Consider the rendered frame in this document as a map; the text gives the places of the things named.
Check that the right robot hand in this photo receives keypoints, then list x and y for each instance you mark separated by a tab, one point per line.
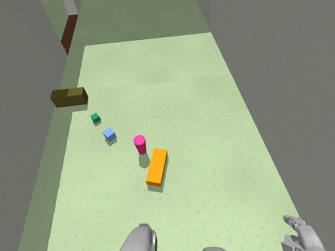
307	237

